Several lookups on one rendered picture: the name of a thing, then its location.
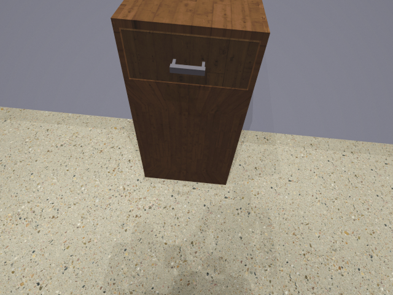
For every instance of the cabinet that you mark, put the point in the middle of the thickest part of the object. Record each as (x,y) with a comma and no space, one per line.
(190,132)

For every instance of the handle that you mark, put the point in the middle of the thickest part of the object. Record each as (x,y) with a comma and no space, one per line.
(187,69)

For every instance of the drawer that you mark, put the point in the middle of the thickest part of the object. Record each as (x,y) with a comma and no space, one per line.
(228,61)

